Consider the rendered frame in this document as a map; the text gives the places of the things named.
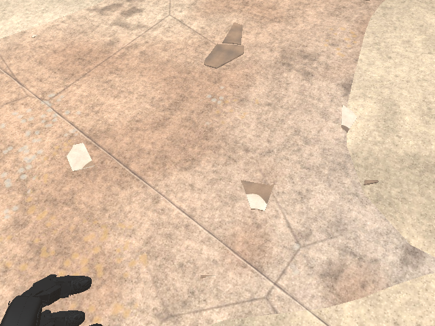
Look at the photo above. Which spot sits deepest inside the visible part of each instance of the robot left hand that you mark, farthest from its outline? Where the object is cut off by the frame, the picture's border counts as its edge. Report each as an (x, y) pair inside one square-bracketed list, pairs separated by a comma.
[(26, 309)]

